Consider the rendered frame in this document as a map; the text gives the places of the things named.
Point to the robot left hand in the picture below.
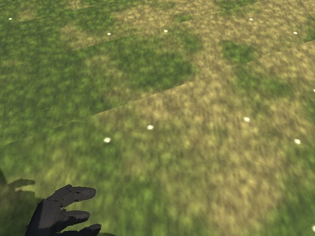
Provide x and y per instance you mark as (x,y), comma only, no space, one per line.
(48,217)

